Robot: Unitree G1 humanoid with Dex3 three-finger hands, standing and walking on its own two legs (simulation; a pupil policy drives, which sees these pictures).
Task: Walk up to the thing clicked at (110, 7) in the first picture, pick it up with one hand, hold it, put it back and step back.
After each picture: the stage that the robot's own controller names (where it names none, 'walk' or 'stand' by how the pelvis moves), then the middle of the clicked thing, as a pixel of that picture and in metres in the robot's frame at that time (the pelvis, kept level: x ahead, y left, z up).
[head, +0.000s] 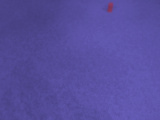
stand; (110, 7) +1.97 -0.40 -0.72
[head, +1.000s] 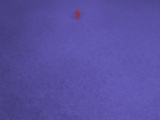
walk; (78, 14) +1.86 -0.05 -0.70
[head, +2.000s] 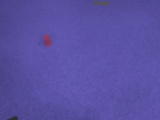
walk; (47, 40) +1.22 +0.31 -0.70
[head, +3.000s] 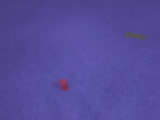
walk; (64, 85) +0.72 +0.25 -0.71
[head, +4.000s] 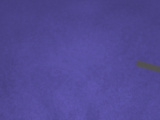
walk; out of the picture +0.37 +0.17 -0.69
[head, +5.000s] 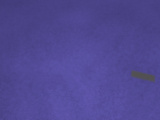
stand; out of the picture +0.28 +0.18 -0.72
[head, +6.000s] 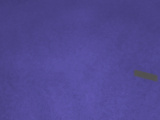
stand; out of the picture +0.29 +0.16 -0.72
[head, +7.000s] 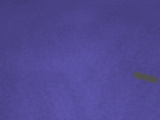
stand; out of the picture +0.28 +0.18 -0.73
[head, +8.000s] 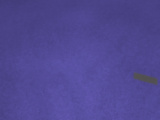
stand; out of the picture +0.26 +0.18 -0.73
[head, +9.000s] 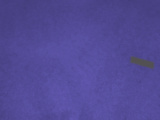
go down; out of the picture +0.28 +0.18 -0.71
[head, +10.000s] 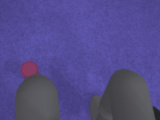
go down; (30, 71) +0.38 +0.18 -0.29
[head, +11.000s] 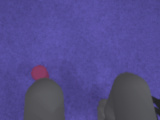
close in; (40, 75) +0.37 +0.17 -0.31
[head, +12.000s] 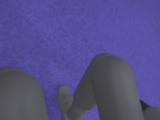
close in; out of the picture +0.37 +0.21 -0.23
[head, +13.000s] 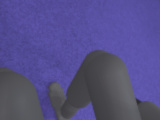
close; out of the picture +0.38 +0.23 -0.22
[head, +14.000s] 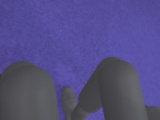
lift; out of the picture +0.33 +0.23 -0.19
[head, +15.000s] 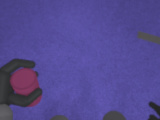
lift; (27, 88) +0.31 +0.18 +0.01
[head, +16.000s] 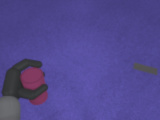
hold; (35, 86) +0.32 +0.17 +0.02
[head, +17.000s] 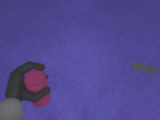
hold; (38, 89) +0.32 +0.17 +0.01
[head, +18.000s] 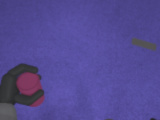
crouch; (31, 90) +0.32 +0.18 -0.05
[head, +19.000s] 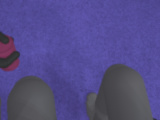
lower; (5, 54) +0.42 +0.21 -0.13
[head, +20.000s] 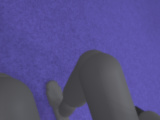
lower; out of the picture +0.40 +0.25 -0.23
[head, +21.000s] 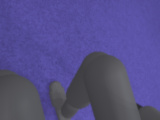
lower; out of the picture +0.39 +0.25 -0.23
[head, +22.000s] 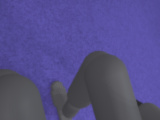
lower; out of the picture +0.39 +0.24 -0.23
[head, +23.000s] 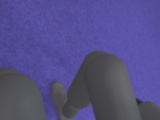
lower; out of the picture +0.39 +0.24 -0.22
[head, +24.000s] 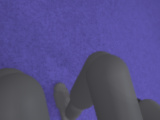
open; out of the picture +0.37 +0.22 -0.22
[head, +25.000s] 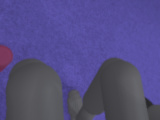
stand; out of the picture +0.37 +0.19 -0.22
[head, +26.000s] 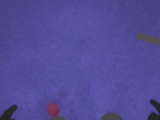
stand; (53, 110) +0.33 +0.17 -0.56
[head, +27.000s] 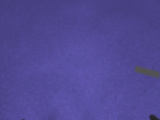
stand; out of the picture +0.30 +0.17 -0.67
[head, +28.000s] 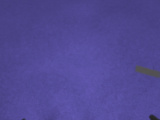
stand; out of the picture +0.30 +0.17 -0.67
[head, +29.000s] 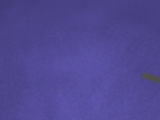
stand; out of the picture +0.32 +0.16 -0.72
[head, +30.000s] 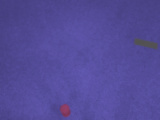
walk; (65, 110) +0.38 +0.14 -0.69
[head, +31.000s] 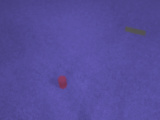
walk; (62, 82) +0.63 +0.15 -0.69
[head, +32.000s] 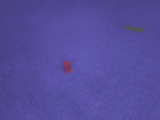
stand; (67, 66) +0.93 +0.21 -0.70
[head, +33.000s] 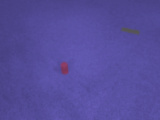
stand; (64, 68) +0.93 +0.18 -0.72
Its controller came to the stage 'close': yes
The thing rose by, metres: 0.73
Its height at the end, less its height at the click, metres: +0.00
